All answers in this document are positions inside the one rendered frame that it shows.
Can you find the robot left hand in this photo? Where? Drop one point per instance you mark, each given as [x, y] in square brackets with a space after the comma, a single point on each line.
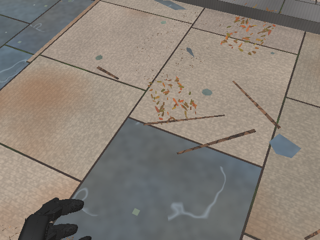
[39, 226]

